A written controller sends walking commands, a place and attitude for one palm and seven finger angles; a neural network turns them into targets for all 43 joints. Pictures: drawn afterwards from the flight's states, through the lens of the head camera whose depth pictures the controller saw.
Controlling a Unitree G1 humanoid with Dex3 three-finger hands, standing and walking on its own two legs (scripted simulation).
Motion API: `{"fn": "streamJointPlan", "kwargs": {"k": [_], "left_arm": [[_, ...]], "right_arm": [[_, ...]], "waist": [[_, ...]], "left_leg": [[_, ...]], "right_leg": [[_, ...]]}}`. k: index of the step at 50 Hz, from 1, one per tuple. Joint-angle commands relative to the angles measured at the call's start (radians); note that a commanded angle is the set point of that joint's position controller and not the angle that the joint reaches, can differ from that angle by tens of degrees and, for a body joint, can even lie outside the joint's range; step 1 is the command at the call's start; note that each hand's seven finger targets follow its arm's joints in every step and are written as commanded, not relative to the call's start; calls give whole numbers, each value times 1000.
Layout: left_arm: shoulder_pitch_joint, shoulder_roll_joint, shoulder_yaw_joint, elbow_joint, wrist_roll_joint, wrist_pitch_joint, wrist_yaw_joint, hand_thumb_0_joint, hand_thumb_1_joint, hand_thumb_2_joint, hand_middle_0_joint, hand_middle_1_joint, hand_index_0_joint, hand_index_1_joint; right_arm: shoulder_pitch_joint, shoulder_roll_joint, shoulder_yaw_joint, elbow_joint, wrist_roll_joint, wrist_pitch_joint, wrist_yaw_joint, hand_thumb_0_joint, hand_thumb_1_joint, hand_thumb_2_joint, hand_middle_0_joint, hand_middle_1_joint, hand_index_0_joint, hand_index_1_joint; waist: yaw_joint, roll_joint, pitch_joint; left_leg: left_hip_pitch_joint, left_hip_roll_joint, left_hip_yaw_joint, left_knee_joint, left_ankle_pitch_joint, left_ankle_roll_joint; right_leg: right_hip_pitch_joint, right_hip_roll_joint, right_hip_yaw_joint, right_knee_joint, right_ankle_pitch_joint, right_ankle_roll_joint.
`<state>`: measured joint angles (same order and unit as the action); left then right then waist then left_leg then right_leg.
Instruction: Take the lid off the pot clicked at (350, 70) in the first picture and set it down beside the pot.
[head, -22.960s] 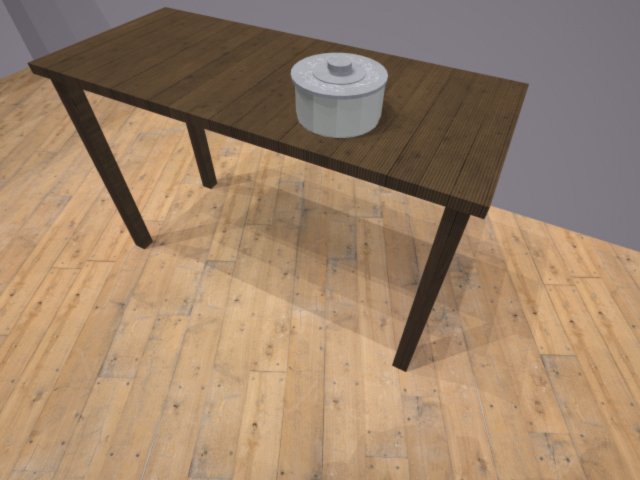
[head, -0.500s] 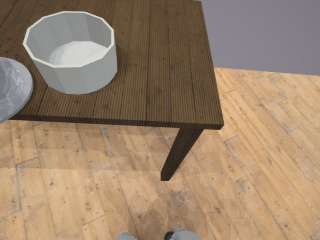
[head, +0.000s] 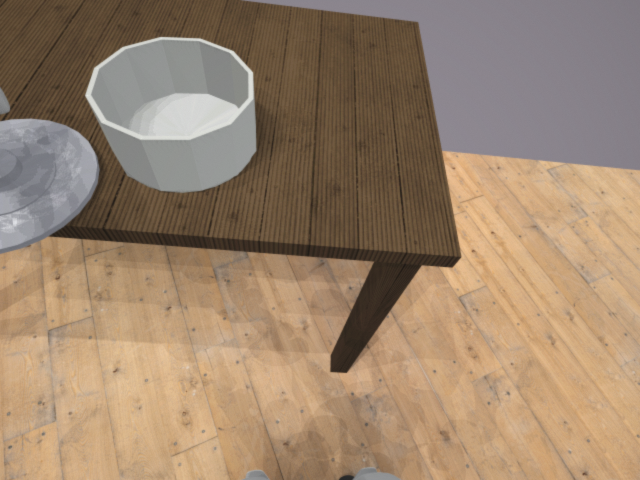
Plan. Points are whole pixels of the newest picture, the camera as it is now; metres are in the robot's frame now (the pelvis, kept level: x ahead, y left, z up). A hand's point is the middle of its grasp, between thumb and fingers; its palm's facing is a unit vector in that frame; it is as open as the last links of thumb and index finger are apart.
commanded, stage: raise the empty hand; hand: left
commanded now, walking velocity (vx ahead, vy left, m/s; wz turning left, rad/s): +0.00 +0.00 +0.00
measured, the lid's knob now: out of the picture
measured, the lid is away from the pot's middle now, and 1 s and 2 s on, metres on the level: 0.22 0.22 0.22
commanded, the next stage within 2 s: draw the hand back to the body in 1.00 s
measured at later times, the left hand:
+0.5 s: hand out of the picture +0.47 +0.35 +0.19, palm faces -0.34 -0.18 -0.92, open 11.0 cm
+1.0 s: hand out of the picture +0.47 +0.37 +0.24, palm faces -0.29 -0.20 -0.94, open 11.0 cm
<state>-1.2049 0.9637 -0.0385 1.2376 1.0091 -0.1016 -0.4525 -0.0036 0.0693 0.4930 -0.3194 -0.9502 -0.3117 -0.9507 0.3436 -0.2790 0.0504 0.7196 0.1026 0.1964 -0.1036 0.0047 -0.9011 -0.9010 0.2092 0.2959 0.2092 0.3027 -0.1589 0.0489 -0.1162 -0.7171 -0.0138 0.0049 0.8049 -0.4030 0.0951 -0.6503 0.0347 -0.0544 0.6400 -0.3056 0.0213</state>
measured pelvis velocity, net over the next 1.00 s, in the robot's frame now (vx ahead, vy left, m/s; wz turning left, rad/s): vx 0.02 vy -0.01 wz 0.01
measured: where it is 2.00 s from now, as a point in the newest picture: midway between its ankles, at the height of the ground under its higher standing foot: outside the picture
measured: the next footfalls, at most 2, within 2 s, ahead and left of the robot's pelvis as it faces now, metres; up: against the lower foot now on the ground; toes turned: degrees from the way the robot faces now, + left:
none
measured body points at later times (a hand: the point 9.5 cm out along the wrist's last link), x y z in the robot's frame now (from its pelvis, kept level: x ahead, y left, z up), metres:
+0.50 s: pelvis +0.01 -0.01 +0.01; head +0.09 +0.01 +0.45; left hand +0.48 +0.36 +0.25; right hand +0.00 -0.29 -0.11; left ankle -0.02 +0.05 -0.71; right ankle -0.01 -0.15 -0.71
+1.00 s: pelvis +0.02 -0.01 +0.02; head +0.09 +0.00 +0.46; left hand +0.48 +0.37 +0.29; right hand +0.03 -0.29 -0.10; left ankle -0.02 +0.05 -0.71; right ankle -0.01 -0.15 -0.71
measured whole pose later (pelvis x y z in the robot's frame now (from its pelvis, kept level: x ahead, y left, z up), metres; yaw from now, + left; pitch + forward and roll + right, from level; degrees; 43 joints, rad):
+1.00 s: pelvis +0.02 -0.01 +0.02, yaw +1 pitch +15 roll -4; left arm -1.36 1.01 -0.11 1.25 1.02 0.04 -0.53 0.00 0.07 0.49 -0.32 -0.95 -0.31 -0.95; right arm 0.32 -0.30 0.06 0.74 0.12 0.16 -0.10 0.01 -0.90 -0.90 0.21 0.30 0.21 0.30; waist -0.14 0.05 -0.10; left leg -0.55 -0.02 0.01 0.65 -0.36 0.08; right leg -0.50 0.03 -0.04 0.51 -0.27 0.01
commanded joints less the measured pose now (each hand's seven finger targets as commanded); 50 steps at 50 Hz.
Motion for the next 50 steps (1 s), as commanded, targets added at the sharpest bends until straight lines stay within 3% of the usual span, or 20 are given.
{"fn": "streamJointPlan", "kwargs": {"k": [1,2,6,8,10,13,14,16,23,27,31,33,35,37,40,41,42,44,47,50], "left_arm": [[-477,278,40,-196,-4,10,31,0,59,500,-301,-949,-301,-949],[-480,259,30,-236,-15,3,27,0,59,500,-301,-949,-301,-949],[-465,270,24,-158,-5,23,22,0,59,500,-301,-949,-301,-949],[-512,263,14,-200,-7,24,22,0,59,500,-301,-949,-301,-949],[-494,286,29,-175,-4,30,18,0,59,500,-301,-949,-301,-949],[-527,279,17,-216,-5,36,14,0,59,500,-301,-949,-301,-949],[-500,261,5,-163,-5,43,11,0,59,500,-301,-949,-301,-949],[-503,298,22,-171,-1,48,8,0,59,500,-301,-949,-301,-949],[-535,293,18,-213,-1,70,-3,0,59,500,-301,-949,-301,-949],[-497,300,20,-202,-9,78,-14,0,59,500,-301,-949,-301,-949],[-517,260,-27,-155,-5,107,-20,0,59,500,-301,-949,-301,-949],[-541,308,3,-192,2,105,-17,0,59,500,-301,-949,-301,-949],[-560,299,-16,-176,4,113,-20,0,59,500,-301,-949,-301,-949],[-591,304,-16,-237,-3,111,-24,0,59,500,-301,-949,-301,-949],[-594,274,-37,-183,5,128,-30,0,59,500,-301,-949,-301,-949],[-599,312,-9,-192,9,129,-30,0,59,500,-301,-949,-301,-949],[-599,301,-17,-230,3,124,-34,0,59,500,-301,-949,-301,-949],[-600,274,-40,-168,13,137,-38,0,59,500,-301,-949,-301,-949],[-596,236,-59,-198,4,145,-44,0,59,500,-301,-949,-301,-949],[-558,254,-46,-130,17,156,-44,0,59,500,-301,-949,-301,-949]], "right_arm": [[133,-208,-63,-34,-7,-10,-22,0,-900,-900,200,300,200,300],[125,-201,-61,-42,-6,-13,-24,0,-900,-900,200,300,200,300],[127,-208,-58,-37,0,-14,-24,0,-900,-900,200,300,200,300],[121,-209,-59,-33,-2,-16,-25,0,-900,-900,200,300,200,300],[125,-209,-57,-33,1,-21,-26,0,-900,-900,200,300,200,300],[119,-206,-58,-33,1,-25,-26,0,-900,-900,200,300,200,300],[123,-204,-56,-32,6,-28,-27,0,-900,-900,200,300,200,300],[118,-209,-54,-34,5,-28,-28,0,-900,-900,200,300,200,300],[108,-205,-58,-32,8,-29,-23,0,-900,-900,200,300,200,300],[94,-205,-51,-37,13,-29,-22,0,-900,-900,200,300,200,300],[86,-208,-50,-34,15,-28,-18,0,-900,-900,200,300,200,300],[82,-213,-50,-33,14,-30,-21,0,-900,-900,200,300,200,300],[84,-209,-47,-31,16,-38,-23,0,-900,-900,200,300,200,300],[73,-206,-45,-39,18,-42,-26,0,-900,-900,200,300,200,300],[85,-207,-47,-25,16,-50,-22,0,-900,-900,200,300,200,300],[83,-211,-47,-24,14,-50,-21,0,-900,-900,200,300,200,300],[75,-206,-45,-33,16,-51,-22,0,-900,-900,200,300,200,300],[84,-207,-46,-22,14,-50,-17,0,-900,-900,200,300,200,300],[77,-202,-49,-30,15,-49,-12,0,-900,-900,200,300,200,300],[81,-207,-48,-25,11,-42,-6,0,-900,-900,200,300,200,300]], "waist": [[1,184,-402],[18,230,-424],[-2,141,-355],[8,191,-391],[5,144,-370],[15,193,-421],[5,165,-363],[11,138,-365],[23,198,-424],[31,150,-376],[11,95,-314],[25,136,-364],[14,109,-347],[28,168,-397],[13,146,-365],[19,146,-371],[29,192,-404],[14,145,-360],[23,186,-378],[17,108,-329]], "left_leg": [[512,40,-112,-78,684,-104],[549,41,-115,-80,753,-115],[465,31,-95,-98,594,-88],[503,36,-103,-106,625,-98],[478,30,-90,-110,589,-83],[516,30,-86,-113,651,-89],[493,28,-86,-115,621,-84],[458,20,-71,-127,572,-70],[542,26,-73,-128,720,-82],[505,20,-56,-144,727,-72],[450,18,-47,-171,582,-52],[480,19,-49,-167,622,-56],[467,15,-44,-175,574,-46],[512,17,-50,-176,667,-58],[531,23,-57,-174,670,-59],[526,23,-55,-173,684,-59],[561,23,-56,-168,771,-69],[541,27,-61,-169,733,-67],[584,29,-67,-171,829,-80],[523,25,-59,-173,762,-68]], "right_leg": [[-15,61,-25,-52,166,-44],[-16,63,-32,-46,171,-49],[13,58,-20,-69,155,-43],[13,55,-19,-68,154,-45],[41,56,-17,-78,164,-44],[65,53,-13,-79,196,-44],[47,54,-17,-87,180,-44],[99,52,-9,-94,195,-44],[121,50,-5,-105,249,-42],[174,48,-7,-115,290,-44],[181,41,0,-138,254,-39],[195,40,5,-131,268,-40],[203,37,5,-142,258,-37],[217,36,1,-136,289,-45],[178,38,-2,-147,267,-37],[197,37,1,-147,283,-38],[202,39,-3,-140,313,-43],[180,40,-6,-147,288,-36],[177,41,-11,-148,312,-42],[194,41,-7,-152,309,-35]]}}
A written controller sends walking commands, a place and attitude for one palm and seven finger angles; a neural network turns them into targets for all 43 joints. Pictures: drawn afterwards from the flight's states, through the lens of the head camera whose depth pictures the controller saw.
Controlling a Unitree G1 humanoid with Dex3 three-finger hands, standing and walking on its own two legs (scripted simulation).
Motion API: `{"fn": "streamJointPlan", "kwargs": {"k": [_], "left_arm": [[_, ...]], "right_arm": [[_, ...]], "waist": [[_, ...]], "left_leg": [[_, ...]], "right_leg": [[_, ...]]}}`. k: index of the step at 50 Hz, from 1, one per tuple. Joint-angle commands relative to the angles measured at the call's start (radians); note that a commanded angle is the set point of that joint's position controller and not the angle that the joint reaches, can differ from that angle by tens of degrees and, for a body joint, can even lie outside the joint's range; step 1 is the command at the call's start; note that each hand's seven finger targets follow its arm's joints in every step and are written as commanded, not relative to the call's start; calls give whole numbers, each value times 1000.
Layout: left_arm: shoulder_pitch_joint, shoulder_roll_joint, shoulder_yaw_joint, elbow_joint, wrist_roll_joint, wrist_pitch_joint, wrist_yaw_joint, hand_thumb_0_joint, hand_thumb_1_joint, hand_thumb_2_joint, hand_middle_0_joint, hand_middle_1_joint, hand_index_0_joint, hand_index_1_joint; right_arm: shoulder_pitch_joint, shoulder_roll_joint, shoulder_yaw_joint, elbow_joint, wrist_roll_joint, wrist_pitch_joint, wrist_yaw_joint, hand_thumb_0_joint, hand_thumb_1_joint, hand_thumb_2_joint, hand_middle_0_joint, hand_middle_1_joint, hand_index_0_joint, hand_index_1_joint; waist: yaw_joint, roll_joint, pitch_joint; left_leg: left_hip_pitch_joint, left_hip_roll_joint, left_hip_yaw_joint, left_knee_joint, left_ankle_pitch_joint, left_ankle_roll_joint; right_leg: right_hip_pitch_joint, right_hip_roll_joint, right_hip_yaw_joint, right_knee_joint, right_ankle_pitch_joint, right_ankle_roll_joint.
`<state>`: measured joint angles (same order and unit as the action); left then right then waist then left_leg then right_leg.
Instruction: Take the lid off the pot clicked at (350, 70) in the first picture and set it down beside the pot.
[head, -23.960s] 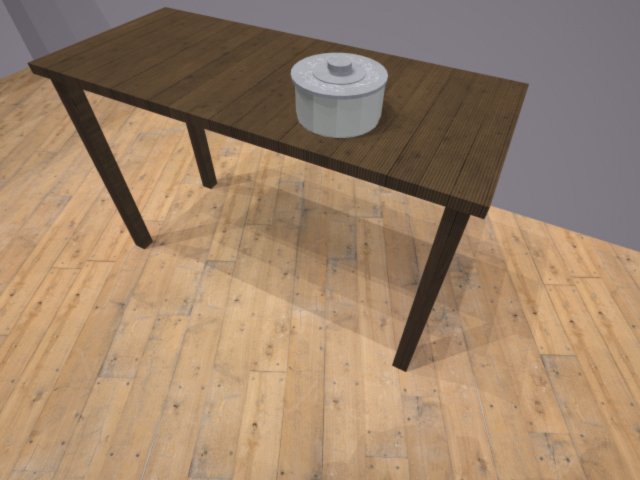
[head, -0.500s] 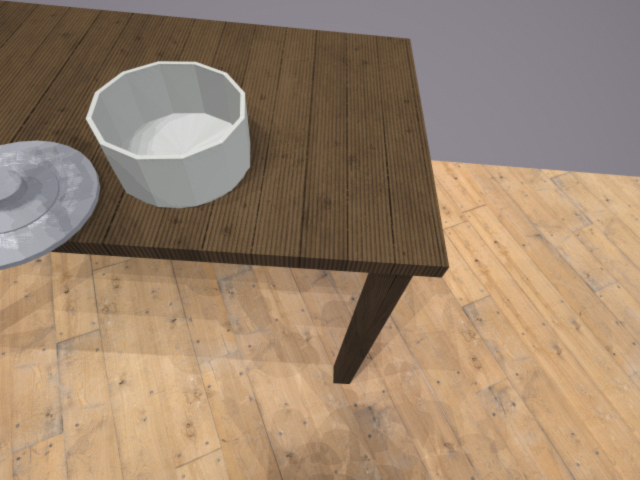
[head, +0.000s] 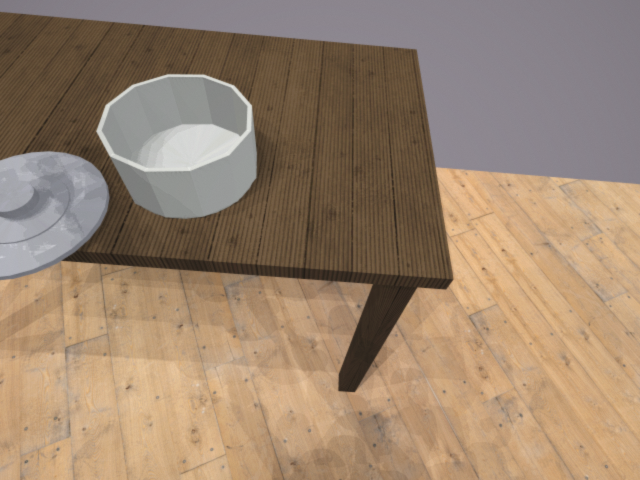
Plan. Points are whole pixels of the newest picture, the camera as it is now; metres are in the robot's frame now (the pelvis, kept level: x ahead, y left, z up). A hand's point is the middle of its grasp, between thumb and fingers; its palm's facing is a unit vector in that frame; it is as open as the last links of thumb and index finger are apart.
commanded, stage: draw the hand back to the body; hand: left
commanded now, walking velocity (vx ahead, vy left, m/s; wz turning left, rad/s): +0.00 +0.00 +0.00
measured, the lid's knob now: (14, 198) +0.47 +0.37 +0.06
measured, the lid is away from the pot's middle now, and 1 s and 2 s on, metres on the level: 0.22 0.22 0.22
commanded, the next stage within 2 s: none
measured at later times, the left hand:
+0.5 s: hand out of the picture +0.44 +0.36 +0.22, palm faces -0.26 -0.11 -0.96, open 11.0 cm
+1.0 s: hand out of the picture +0.39 +0.29 +0.27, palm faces +0.53 -0.82 -0.22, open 10.4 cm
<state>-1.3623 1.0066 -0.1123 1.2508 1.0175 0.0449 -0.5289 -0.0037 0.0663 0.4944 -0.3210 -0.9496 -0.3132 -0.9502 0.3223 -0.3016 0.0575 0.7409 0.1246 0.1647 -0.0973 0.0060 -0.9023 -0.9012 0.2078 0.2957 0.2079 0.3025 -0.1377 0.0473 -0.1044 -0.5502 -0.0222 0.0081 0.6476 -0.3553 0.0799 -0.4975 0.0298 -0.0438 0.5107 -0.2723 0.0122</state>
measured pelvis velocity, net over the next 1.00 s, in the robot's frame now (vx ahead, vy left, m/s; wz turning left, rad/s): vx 0.00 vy -0.03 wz -0.01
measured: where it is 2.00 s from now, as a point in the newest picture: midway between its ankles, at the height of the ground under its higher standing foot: outside the picture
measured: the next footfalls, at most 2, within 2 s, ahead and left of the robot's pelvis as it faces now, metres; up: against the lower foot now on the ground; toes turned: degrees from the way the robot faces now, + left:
none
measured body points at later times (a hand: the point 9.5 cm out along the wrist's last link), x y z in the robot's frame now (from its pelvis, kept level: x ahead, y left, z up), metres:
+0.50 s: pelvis +0.00 +0.00 +0.00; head +0.06 +0.00 +0.45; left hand +0.45 +0.36 +0.27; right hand +0.04 -0.27 -0.12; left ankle -0.04 +0.06 -0.73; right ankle -0.03 -0.14 -0.73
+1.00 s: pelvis +0.00 -0.03 +0.02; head +0.01 -0.04 +0.47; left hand +0.36 +0.33 +0.28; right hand +0.11 -0.29 -0.09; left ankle -0.04 +0.06 -0.73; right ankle -0.03 -0.14 -0.73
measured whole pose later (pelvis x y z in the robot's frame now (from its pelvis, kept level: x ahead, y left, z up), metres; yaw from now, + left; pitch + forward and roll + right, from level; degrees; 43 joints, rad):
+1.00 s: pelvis +0.00 -0.03 +0.02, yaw -1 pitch +2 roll -1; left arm -0.54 0.59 0.45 0.47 -0.03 -0.06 0.06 0.00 0.20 0.56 -0.30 -0.84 -0.29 -0.84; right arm 0.27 -0.29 0.03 0.66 0.06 0.00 -0.04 0.01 -0.90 -0.90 0.21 0.30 0.21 0.30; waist -0.02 0.04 -0.03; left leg -0.18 -0.01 0.03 0.42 -0.28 0.04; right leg -0.17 0.04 -0.01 0.36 -0.22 -0.03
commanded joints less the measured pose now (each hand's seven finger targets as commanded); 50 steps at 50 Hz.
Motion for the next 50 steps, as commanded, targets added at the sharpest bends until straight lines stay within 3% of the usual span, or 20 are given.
{"fn": "streamJointPlan", "kwargs": {"k": [1,2,5,8,11,13,19,22,26,27,29,30,31,32,34,36,38,42,47,50], "left_arm": [[-426,205,22,-174,5,13,32,0,59,500,-301,-949,-301,-949],[-431,188,14,-216,-3,6,31,0,59,500,-301,-949,-301,-949],[-464,177,7,-193,5,18,34,0,59,500,-301,-949,-301,-949],[-451,226,65,-269,10,4,42,0,59,500,-301,-949,-301,-949],[-361,242,90,-237,8,-2,46,0,59,500,-301,-949,-301,-949],[-371,234,99,-321,0,-12,49,0,59,500,-301,-949,-301,-949],[-228,241,146,-357,-21,-26,55,0,59,500,-301,-949,-301,-949],[-204,236,157,-505,-37,-35,61,0,59,500,-301,-949,-301,-949],[-76,238,191,-460,-58,-38,57,0,59,500,-301,-949,-301,-949],[-88,211,167,-533,-70,-40,58,0,59,500,-301,-949,-301,-949],[-82,270,236,-642,-69,-43,69,0,59,500,-301,-949,-301,-949],[-179,70,444,-682,-672,-100,240,0,59,500,-301,-949,-301,-949],[-39,37,394,-611,-718,-110,323,0,59,500,-301,-949,-301,-949],[63,26,457,-570,-820,-119,377,0,59,500,-301,-949,-301,-949],[116,-2,480,-647,-919,-142,455,0,59,500,-301,-949,-301,-949],[97,-46,485,-783,-976,-162,504,0,80,510,-299,-933,-299,-933],[157,-34,535,-802,-1005,-160,544,0,122,530,-294,-901,-294,-901],[303,4,633,-917,-1033,-170,588,0,206,570,-283,-836,-283,-836],[455,-56,644,-1034,-1057,-169,606,0,311,620,-271,-755,-271,-755],[481,-125,595,-1029,-1067,-158,607,0,374,650,-263,-706,-263,-706]], "right_arm": [[98,-186,-58,-47,-10,-8,-11,0,-900,-900,200,300,200,300],[93,-182,-57,-58,-9,-9,-12,0,-900,-900,200,300,200,300],[100,-184,-62,-44,-11,-10,-8,0,-900,-900,200,300,200,300],[96,-183,-68,-56,-19,-10,-3,0,-900,-900,200,300,200,300],[81,-174,-67,-80,-16,2,1,0,-900,-900,200,300,200,300],[63,-171,-72,-96,-20,12,8,0,-900,-900,200,300,200,300],[27,-161,-73,-136,-19,39,19,0,-900,-900,200,300,200,300],[-13,-156,-76,-173,-20,45,26,0,-900,-900,200,300,200,300],[-36,-147,-71,-182,-18,56,25,0,-900,-900,200,300,200,300],[-57,-151,-73,-190,-16,61,26,0,-900,-900,200,300,200,300],[-71,-144,-77,-202,-22,57,31,0,-900,-900,200,300,200,300],[74,-95,-91,-290,-24,-16,36,0,-900,-900,200,300,200,300],[45,-117,-73,-264,-32,-36,31,0,-900,-900,200,300,200,300],[40,-133,-78,-260,-38,-49,21,0,-900,-900,200,300,200,300],[15,-138,-70,-252,-43,-76,15,0,-900,-900,200,300,200,300],[-8,-135,-73,-243,-49,-117,22,0,-900,-900,200,300,200,300],[-19,-137,-71,-215,-57,-139,27,0,-900,-900,200,300,200,300],[-51,-134,-71,-206,-69,-179,35,0,-900,-900,200,300,200,300],[-91,-126,-80,-196,-69,-217,44,0,-900,-900,200,300,200,300],[-114,-121,-83,-184,-62,-228,43,0,-900,-900,200,300,200,300]], "waist": [[-5,109,-358],[6,163,-379],[-10,144,-366],[14,182,-445],[19,116,-397],[32,169,-445],[41,114,-365],[52,192,-421],[57,57,-333],[58,120,-350],[72,143,-411],[38,159,-293],[51,102,-247],[62,42,-220],[76,8,-231],[81,88,-272],[93,129,-232],[128,127,-248],[140,81,-246],[130,41,-168]], "left_leg": [[363,35,-64,-25,692,-53],[397,33,-69,-22,766,-63],[412,39,-80,-23,720,-61],[465,38,-92,-15,815,-71],[389,24,-71,-26,742,-53],[441,27,-82,-23,819,-62],[404,21,-77,-43,761,-48],[465,18,-90,-49,828,-55],[365,10,-61,-77,661,-26],[397,12,-66,-83,701,-33],[465,14,-91,-78,769,-38],[595,80,-114,-116,682,-99],[618,106,-174,-148,603,-107],[586,100,-156,-170,521,-95],[514,81,-96,-184,467,-74],[546,75,-75,-186,544,-82],[530,73,-62,-197,555,-85],[510,66,-37,-212,643,-79],[506,62,-14,-228,702,-61],[478,53,3,-254,579,-49]], "right_leg": [[48,42,-17,-27,268,-26],[46,44,-21,-21,285,-33],[8,45,-21,-33,239,-27],[34,45,-20,-19,264,-31],[86,43,-17,-23,280,-31],[87,42,-15,-16,294,-35],[103,41,-17,-28,275,-38],[114,36,-17,-30,286,-49],[173,30,-12,-44,273,-39],[171,27,-12,-46,285,-47],[178,27,-9,-43,283,-47],[55,5,-32,-59,204,-68],[38,9,-17,-72,109,-65],[61,13,-7,-98,87,-67],[180,2,4,-108,181,-62],[242,0,10,-112,244,-63],[263,0,14,-125,267,-64],[386,-7,19,-129,378,-60],[466,-12,25,-134,475,-50],[441,-14,28,-153,432,-46]]}}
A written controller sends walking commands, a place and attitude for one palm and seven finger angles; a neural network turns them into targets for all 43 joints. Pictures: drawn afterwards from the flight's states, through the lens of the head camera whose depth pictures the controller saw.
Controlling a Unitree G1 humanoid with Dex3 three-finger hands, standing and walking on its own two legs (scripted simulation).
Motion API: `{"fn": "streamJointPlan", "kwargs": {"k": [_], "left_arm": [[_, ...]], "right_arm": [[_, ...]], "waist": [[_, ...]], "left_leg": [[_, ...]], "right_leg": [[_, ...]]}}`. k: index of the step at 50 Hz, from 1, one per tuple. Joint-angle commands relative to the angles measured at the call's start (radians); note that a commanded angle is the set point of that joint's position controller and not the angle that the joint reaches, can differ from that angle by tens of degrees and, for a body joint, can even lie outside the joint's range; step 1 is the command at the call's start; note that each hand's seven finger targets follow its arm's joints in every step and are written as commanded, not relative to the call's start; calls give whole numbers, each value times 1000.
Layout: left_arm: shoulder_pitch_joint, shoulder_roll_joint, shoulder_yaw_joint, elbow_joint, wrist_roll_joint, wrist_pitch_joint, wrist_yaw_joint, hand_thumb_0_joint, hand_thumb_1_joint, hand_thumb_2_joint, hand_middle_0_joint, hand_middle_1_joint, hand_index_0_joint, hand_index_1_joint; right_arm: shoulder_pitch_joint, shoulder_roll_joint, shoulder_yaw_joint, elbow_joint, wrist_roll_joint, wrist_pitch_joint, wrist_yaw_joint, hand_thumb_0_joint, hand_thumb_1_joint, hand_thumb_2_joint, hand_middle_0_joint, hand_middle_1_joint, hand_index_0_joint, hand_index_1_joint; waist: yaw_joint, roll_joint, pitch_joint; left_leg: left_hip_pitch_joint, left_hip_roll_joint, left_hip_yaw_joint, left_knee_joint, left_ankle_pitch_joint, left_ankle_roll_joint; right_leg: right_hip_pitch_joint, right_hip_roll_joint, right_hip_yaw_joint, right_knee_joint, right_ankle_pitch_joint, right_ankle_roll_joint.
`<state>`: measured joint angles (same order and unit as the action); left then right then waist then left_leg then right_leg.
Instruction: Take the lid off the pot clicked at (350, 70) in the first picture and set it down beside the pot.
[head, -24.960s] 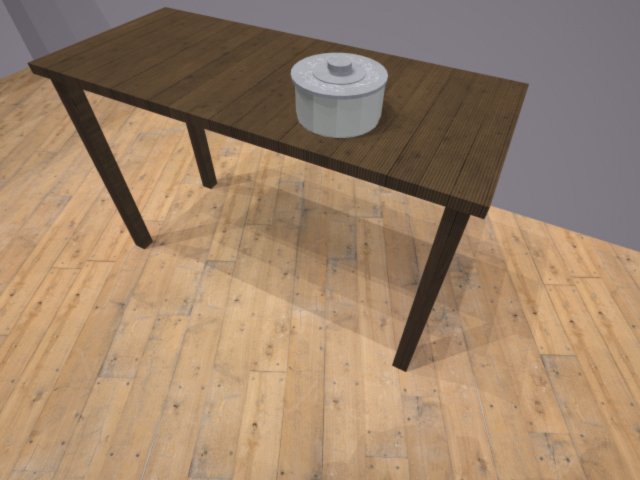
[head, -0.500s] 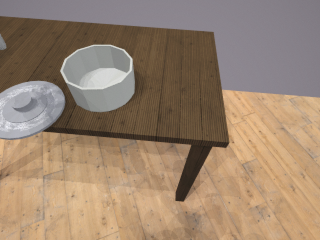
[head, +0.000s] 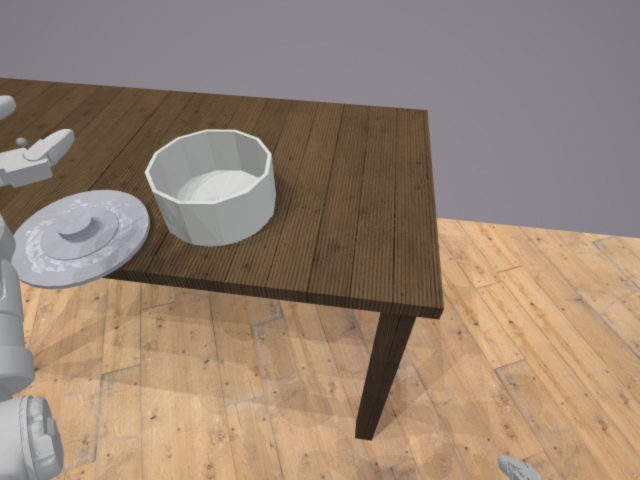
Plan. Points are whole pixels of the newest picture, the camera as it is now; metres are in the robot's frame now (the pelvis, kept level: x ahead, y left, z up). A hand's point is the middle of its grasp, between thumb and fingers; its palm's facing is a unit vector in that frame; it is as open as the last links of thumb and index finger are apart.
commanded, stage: draw the hand back to the body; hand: left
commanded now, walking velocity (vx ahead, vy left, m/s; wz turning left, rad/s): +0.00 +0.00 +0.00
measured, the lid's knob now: (75, 225) +0.47 +0.41 +0.04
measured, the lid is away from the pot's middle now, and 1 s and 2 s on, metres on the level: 0.22 0.22 0.22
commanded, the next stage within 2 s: step back with the hand held close in 1.36 s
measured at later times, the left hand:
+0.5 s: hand (23, 223) +0.28 +0.27 +0.24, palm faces +0.54 -0.81 -0.23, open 8.0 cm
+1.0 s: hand (15, 333) +0.18 +0.23 +0.23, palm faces +0.50 -0.82 -0.27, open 7.4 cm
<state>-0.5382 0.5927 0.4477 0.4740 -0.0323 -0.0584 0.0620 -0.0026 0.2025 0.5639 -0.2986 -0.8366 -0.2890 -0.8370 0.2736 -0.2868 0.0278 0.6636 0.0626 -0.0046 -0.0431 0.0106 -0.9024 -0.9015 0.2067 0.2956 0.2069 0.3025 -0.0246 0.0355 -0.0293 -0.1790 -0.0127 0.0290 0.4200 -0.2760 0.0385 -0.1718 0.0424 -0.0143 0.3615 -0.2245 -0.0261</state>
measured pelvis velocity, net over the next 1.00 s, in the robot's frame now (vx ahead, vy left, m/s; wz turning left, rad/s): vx -0.04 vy -0.03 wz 0.01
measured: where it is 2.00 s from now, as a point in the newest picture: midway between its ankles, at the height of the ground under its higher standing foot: outside the picture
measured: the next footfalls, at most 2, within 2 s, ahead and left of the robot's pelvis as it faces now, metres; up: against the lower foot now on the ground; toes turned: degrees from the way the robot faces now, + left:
none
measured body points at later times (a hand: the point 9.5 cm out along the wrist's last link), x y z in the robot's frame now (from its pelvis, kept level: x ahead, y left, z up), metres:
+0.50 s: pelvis -0.03 -0.03 +0.00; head -0.04 -0.06 +0.45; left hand +0.24 +0.31 +0.25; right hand +0.16 -0.26 -0.09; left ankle -0.04 +0.09 -0.74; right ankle -0.03 -0.11 -0.74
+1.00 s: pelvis -0.04 -0.03 +0.00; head -0.07 -0.06 +0.45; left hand +0.15 +0.27 +0.24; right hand +0.16 -0.25 -0.09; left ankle -0.04 +0.09 -0.74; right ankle -0.03 -0.11 -0.74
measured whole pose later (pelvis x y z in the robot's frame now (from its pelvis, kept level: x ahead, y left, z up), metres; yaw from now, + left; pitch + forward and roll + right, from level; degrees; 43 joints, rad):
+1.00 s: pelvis -0.04 -0.03 +0.00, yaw +1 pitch -7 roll +0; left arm 0.19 0.36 0.39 -0.32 -0.13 -0.08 0.08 0.01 0.89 0.89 -0.21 -0.30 -0.20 -0.30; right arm 0.16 -0.23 0.03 0.72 0.02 -0.13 -0.08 0.02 -0.90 -0.90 0.21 0.30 0.21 0.30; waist 0.05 0.07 0.02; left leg -0.04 0.01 0.01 0.37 -0.22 0.00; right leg -0.05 0.06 -0.04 0.35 -0.19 -0.07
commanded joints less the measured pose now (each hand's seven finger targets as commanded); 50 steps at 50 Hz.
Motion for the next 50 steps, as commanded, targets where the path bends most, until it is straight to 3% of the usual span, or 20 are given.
{"fn": "streamJointPlan", "kwargs": {"k": [1,2,3,5,6,8,11,15,18,25,31,34,36,38,42,45,48,50], "left_arm": [[-325,305,55,-287,-20,-56,19,0,395,660,-261,-690,-261,-690],[-324,318,67,-372,-22,-66,18,0,416,670,-258,-673,-258,-673],[-286,302,65,-355,-21,-63,20,0,437,680,-256,-657,-256,-657],[-245,243,27,-322,-26,-53,20,0,479,700,-251,-625,-251,-625],[-224,264,52,-338,-31,-51,24,0,501,710,-248,-608,-248,-608],[-194,255,48,-361,-38,-52,21,0,543,730,-243,-576,-243,-576],[-183,246,53,-457,-40,-60,26,0,606,760,-235,-527,-235,-527],[-100,226,63,-466,-50,-54,28,0,690,800,-225,-462,-225,-462],[-73,190,40,-522,-55,-56,25,0,753,830,-218,-414,-218,-414],[50,152,62,-650,-67,-62,31,0,900,900,-200,-300,-200,-300],[184,101,61,-729,-82,-56,27,0,900,900,-200,-300,-200,-300],[234,83,59,-796,-87,-64,27,0,900,900,-200,-300,-200,-300],[281,79,70,-819,-88,-67,31,0,900,900,-200,-300,-200,-300],[317,63,65,-879,-89,-76,29,0,900,900,-200,-300,-200,-300],[415,14,41,-908,-93,-75,26,0,900,900,-200,-300,-200,-300],[499,20,62,-963,-98,-84,28,0,900,900,-200,-300,-200,-300],[547,-5,37,-1035,-92,-91,26,0,900,900,-200,-300,-200,-300],[606,-16,39,-1056,-91,-92,27,0,900,900,-200,-300,-200,-300]], "right_arm": [[-74,-136,-53,-109,-1,-64,-13,0,-900,-900,200,300,200,300],[-91,-134,-51,-114,0,-69,-14,0,-900,-900,200,300,200,300],[-101,-129,-50,-109,-1,-74,-15,0,-900,-900,200,300,200,300],[-108,-124,-48,-99,-1,-80,-17,0,-900,-900,200,300,200,300],[-107,-126,-48,-99,-2,-81,-18,0,-900,-900,200,300,200,300],[-135,-123,-44,-99,0,-82,-22,0,-900,-900,200,300,200,300],[-165,-109,-38,-106,-4,-100,-26,0,-900,-900,200,300,200,300],[-184,-100,-32,-103,-8,-107,-31,0,-900,-900,200,300,200,300],[-208,-90,-27,-105,-10,-115,-33,0,-900,-900,200,300,200,300],[-243,-69,-23,-109,-22,-140,-39,0,-900,-900,200,300,200,300],[-262,-58,-25,-110,-28,-148,-40,0,-900,-900,200,300,200,300],[-276,-51,-24,-110,-31,-159,-42,0,-900,-900,200,300,200,300],[-276,-49,-25,-110,-35,-166,-44,0,-900,-900,200,300,200,300],[-282,-47,-27,-109,-37,-172,-43,0,-900,-900,200,300,200,300],[-283,-41,-28,-108,-41,-179,-45,0,-900,-900,200,300,200,300],[-290,-36,-30,-109,-47,-186,-45,0,-900,-900,200,300,200,300],[-292,-34,-30,-112,-51,-197,-43,0,-900,-900,200,300,200,300],[-285,-30,-31,-114,-55,-199,-42,0,-900,-900,200,300,200,300]], "waist": [[23,46,-261],[31,98,-294],[30,114,-260],[24,49,-208],[32,21,-217],[34,31,-186],[43,63,-211],[51,4,-170],[50,48,-151],[67,25,-148],[74,-2,-105],[76,39,-91],[80,15,-84],[81,44,-93],[77,4,-39],[88,1,-38],[85,46,-35],[88,17,-34]], "left_leg": [[109,38,-16,-30,484,-4],[131,37,-19,-31,504,-4],[129,35,-14,-33,498,-5],[110,31,-10,-46,442,-4],[103,29,-12,-51,419,-1],[91,23,-2,-61,359,3],[119,18,-5,-69,342,3],[95,16,-5,-81,285,5],[110,13,0,-84,251,5],[121,9,-1,-89,233,6],[116,9,0,-89,215,9],[125,9,-1,-91,191,7],[123,9,-3,-91,189,8],[137,9,-4,-90,196,7],[130,12,-8,-96,171,7],[123,13,-12,-94,159,7],[134,14,-13,-92,160,4],[132,16,-17,-93,170,4]], "right_leg": [[137,-28,1,-3,395,-6],[156,-30,1,-3,395,-9],[139,-29,3,-5,389,-8],[119,-26,-3,-15,364,-5],[136,-28,-2,-16,365,-4],[129,-31,3,-24,339,-1],[143,-33,8,-29,323,-1],[140,-32,9,-41,277,4],[124,-34,16,-55,238,6],[142,-34,21,-63,222,10],[132,-38,29,-76,209,16],[121,-40,31,-89,168,14],[123,-40,31,-89,163,16],[125,-41,31,-89,166,12],[95,-37,24,-102,125,15],[107,-44,33,-106,105,15],[99,-45,34,-106,106,13],[105,-43,29,-102,115,13]]}}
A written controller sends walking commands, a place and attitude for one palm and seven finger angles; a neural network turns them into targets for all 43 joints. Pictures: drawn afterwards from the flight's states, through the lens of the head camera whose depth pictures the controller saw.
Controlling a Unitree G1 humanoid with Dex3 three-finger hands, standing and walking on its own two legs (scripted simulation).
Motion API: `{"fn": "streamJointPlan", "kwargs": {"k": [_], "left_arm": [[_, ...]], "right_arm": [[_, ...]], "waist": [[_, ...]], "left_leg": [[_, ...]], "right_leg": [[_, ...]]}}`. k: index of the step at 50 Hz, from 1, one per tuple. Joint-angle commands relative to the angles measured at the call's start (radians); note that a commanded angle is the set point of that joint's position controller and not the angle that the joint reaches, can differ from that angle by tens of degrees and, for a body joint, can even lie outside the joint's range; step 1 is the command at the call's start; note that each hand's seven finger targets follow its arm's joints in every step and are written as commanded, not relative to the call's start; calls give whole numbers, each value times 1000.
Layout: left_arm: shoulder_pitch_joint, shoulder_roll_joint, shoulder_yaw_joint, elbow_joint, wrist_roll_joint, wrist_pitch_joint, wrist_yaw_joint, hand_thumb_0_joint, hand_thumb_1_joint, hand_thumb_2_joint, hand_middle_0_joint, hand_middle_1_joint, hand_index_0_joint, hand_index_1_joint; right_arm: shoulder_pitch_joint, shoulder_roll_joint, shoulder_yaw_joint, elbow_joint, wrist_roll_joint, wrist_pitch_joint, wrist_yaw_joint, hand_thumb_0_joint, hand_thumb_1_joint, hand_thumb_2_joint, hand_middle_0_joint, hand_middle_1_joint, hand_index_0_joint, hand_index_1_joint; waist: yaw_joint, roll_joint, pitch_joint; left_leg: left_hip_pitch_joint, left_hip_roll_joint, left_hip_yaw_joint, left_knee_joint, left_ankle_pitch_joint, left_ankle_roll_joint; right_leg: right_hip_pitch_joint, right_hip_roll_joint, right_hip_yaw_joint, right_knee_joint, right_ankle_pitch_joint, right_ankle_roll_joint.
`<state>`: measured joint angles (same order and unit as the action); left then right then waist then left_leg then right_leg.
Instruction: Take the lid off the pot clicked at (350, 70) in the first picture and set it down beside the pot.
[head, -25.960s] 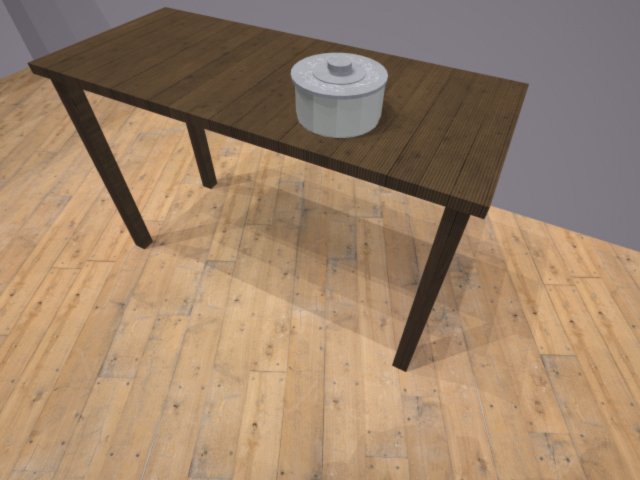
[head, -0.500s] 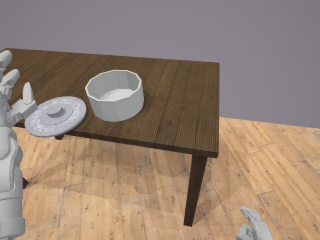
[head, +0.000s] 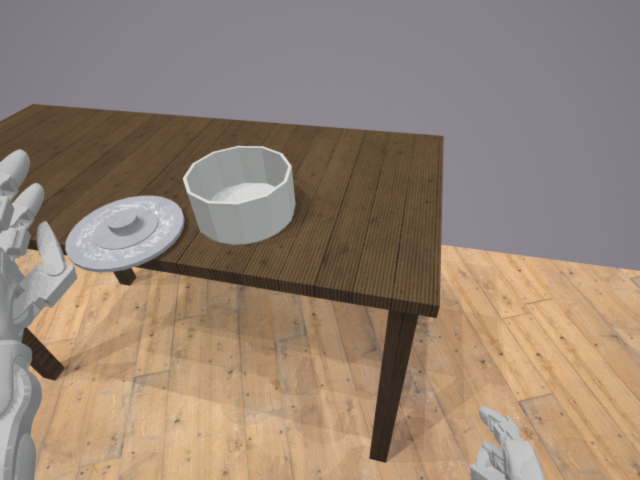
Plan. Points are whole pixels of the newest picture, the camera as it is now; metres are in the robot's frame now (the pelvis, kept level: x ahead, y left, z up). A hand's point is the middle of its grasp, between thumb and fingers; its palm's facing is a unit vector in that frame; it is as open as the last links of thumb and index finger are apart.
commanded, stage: draw the hand back to the body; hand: left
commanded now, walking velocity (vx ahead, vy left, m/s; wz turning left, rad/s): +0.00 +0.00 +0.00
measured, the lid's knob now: (122, 221) +0.51 +0.43 +0.04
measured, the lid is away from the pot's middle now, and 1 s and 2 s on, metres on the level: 0.22 0.22 0.22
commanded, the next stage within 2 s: step back with the hand held close in 0.36 s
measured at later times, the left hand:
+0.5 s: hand (47, 314) +0.18 +0.25 +0.22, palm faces +0.46 -0.82 -0.34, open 7.4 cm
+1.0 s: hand (4, 340) +0.16 +0.28 +0.21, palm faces +0.40 -0.79 -0.46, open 7.4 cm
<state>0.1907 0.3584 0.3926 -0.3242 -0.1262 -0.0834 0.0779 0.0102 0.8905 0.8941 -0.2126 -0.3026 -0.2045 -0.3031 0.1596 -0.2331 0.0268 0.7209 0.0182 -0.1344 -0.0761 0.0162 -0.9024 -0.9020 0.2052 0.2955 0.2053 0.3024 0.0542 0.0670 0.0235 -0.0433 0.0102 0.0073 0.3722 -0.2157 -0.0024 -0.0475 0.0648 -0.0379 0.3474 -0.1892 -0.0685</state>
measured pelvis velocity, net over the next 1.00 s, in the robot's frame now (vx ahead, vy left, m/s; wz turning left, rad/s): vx -0.04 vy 0.05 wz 0.00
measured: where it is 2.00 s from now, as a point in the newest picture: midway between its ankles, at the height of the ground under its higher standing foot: outside the picture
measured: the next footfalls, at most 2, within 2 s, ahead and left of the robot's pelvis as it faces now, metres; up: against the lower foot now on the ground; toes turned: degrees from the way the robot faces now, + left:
right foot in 1.46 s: -0.07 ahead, -0.08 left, +0.00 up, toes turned -1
right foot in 1.98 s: -0.15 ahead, -0.08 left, +0.00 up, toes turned -2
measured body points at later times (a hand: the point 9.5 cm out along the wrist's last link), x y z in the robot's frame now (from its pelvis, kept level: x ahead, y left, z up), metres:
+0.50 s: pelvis +0.00 +0.02 +0.00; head -0.04 +0.00 +0.45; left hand +0.15 +0.30 +0.24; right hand +0.20 -0.19 -0.08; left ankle +0.00 +0.12 -0.75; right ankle +0.01 -0.07 -0.75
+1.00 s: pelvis -0.04 +0.05 -0.02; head -0.04 +0.06 +0.43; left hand +0.13 +0.32 +0.23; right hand +0.13 -0.19 -0.09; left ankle +0.00 +0.12 -0.75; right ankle +0.01 -0.07 -0.74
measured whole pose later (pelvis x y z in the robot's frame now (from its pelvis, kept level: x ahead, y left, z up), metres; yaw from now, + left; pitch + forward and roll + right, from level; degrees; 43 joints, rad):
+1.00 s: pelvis -0.04 +0.05 -0.02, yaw +0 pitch -1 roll +0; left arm 0.53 0.44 0.47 -0.70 -0.06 -0.19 0.11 0.01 0.89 0.89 -0.22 -0.30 -0.21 -0.30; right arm 0.24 -0.22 0.01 0.54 0.03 -0.04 -0.06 0.02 -0.90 -0.90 0.21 0.30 0.21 0.30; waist -0.01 -0.01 -0.01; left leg -0.32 -0.06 0.05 0.58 -0.25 0.07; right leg -0.34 -0.01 -0.01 0.59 -0.24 0.01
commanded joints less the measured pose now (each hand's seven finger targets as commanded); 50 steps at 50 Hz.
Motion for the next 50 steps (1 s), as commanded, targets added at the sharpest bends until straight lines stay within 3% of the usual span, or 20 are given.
{"fn": "streamJointPlan", "kwargs": {"k": [1,6,8,10,11,15,17,21,23,24,25,26,29,32,35,39,43,44,47,50], "left_arm": [[-109,215,88,-282,5,-68,10,0,900,900,-200,-300,-200,-300],[28,188,77,-361,9,-71,7,0,900,900,-200,-300,-200,-300],[51,170,53,-408,13,-70,6,0,900,900,-200,-300,-200,-300],[98,163,51,-421,16,-69,8,0,900,900,-200,-300,-200,-300],[94,189,78,-419,17,-68,14,0,900,900,-200,-300,-200,-300],[75,156,49,-397,21,-65,17,0,900,900,-200,-300,-200,-300],[94,145,33,-423,26,-65,14,0,900,900,-200,-300,-200,-300],[104,159,50,-427,28,-64,17,0,900,900,-200,-300,-200,-300],[92,164,55,-431,28,-62,18,0,900,900,-200,-300,-200,-300],[-53,326,210,-525,46,-113,37,0,900,900,-200,-300,-200,-300],[77,226,147,-409,47,-116,35,0,900,900,-200,-300,-200,-300],[144,180,103,-382,54,-112,30,0,900,900,-200,-300,-200,-300],[204,161,72,-412,60,-124,27,0,900,900,-200,-300,-200,-300],[252,197,107,-469,58,-132,33,0,900,900,-200,-300,-200,-300],[281,222,137,-523,57,-135,36,0,900,900,-200,-300,-200,-300],[320,240,163,-569,57,-141,39,0,900,900,-200,-300,-200,-300],[328,242,182,-587,57,-153,41,0,900,900,-200,-300,-200,-300],[323,234,179,-578,58,-152,42,0,900,900,-200,-300,-200,-300],[296,230,190,-552,63,-156,48,0,900,900,-200,-300,-200,-300],[260,217,189,-518,73,-158,57,0,900,900,-200,-300,-200,-300]], "right_arm": [[-173,-84,-30,-171,-12,-71,-8,0,-900,-900,200,300,200,300],[-169,-77,-30,-182,-19,-77,-6,0,-900,-900,200,300,200,300],[-170,-75,-28,-186,-18,-77,-3,0,-900,-900,200,300,200,300],[-165,-72,-27,-191,-21,-81,-4,0,-900,-900,200,300,200,300],[-160,-74,-28,-188,-21,-81,-7,0,-900,-900,200,300,200,300],[-155,-71,-24,-182,-21,-78,-14,0,-900,-900,200,300,200,300],[-159,-71,-23,-188,-21,-82,-10,0,-900,-900,200,300,200,300],[-155,-72,-22,-188,-26,-82,-10,0,-900,-900,200,300,200,300],[-160,-70,-21,-188,-25,-82,-10,0,-900,-900,200,300,200,300],[-133,-112,-32,-244,-5,-55,0,0,-900,-900,200,300,200,300],[-113,-96,-38,-222,-13,-37,0,0,-900,-900,200,300,200,300],[-100,-96,-40,-232,-11,-21,7,0,-900,-900,200,300,200,300],[-83,-104,-48,-251,-3,0,11,0,-900,-900,200,300,200,300],[-77,-112,-52,-276,0,18,5,0,-900,-900,200,300,200,300],[-72,-116,-61,-306,6,41,0,0,-900,-900,200,300,200,300],[-63,-119,-68,-333,6,52,0,0,-900,-900,200,300,200,300],[-49,-123,-75,-343,2,43,3,0,-900,-900,200,300,200,300],[-45,-127,-76,-344,0,40,4,0,-900,-900,200,300,200,300],[-41,-129,-77,-341,0,33,2,0,-900,-900,200,300,200,300],[-24,-126,-78,-343,6,27,-1,0,-900,-900,200,300,200,300]], "waist": [[9,-5,-80],[14,-20,-65],[9,22,-54],[11,-7,-39],[12,-21,-39],[3,-20,-2],[7,20,-7],[14,-30,-28],[14,11,-25],[-21,-35,7],[-33,-111,3],[-38,-152,-15],[-50,-82,-89],[-49,-28,-145],[-46,-36,-179],[-39,48,-186],[-43,68,-167],[-46,83,-142],[-56,54,-98],[-69,-18,-60]], "left_leg": [[-3,-7,5,-42,113,45],[-5,-1,-4,-41,109,43],[0,0,-5,-42,103,38],[-7,3,-10,-44,84,37],[-11,3,-12,-40,84,39],[-17,4,-21,-46,56,36],[-10,4,-24,-48,63,35],[-19,6,-29,-49,91,34],[-18,7,-29,-50,82,32],[-98,22,-62,3,-1,53],[-103,11,-71,56,-9,55],[-98,8,-70,95,8,55],[-103,24,-67,115,69,50],[-131,55,-87,67,182,49],[-173,92,-117,45,339,48],[-230,129,-150,14,377,48],[-312,159,-173,-19,254,58],[-364,166,-180,-32,177,65],[-496,161,-189,-52,-108,79],[-587,128,-181,-20,-351,83]], "right_leg": [[-24,-66,55,-88,85,55],[-32,-65,51,-84,72,52],[-43,-64,49,-86,62,49],[-52,-61,46,-88,32,50],[-53,-61,50,-89,35,49],[-75,-60,43,-94,-6,47],[-74,-58,42,-87,0,43],[-47,-58,37,-72,35,43],[-52,-60,41,-72,29,41],[-157,-113,179,-116,32,40],[-181,-152,197,-136,13,32],[-206,-175,208,-140,18,30],[-198,-208,179,-77,111,16],[-143,-178,132,14,215,33],[-85,-142,94,100,299,50],[-76,-112,67,183,220,57],[-85,-99,60,248,81,61],[-82,-97,63,266,40,60],[-59,-102,80,276,12,54],[-80,-130,121,235,-49,39]]}}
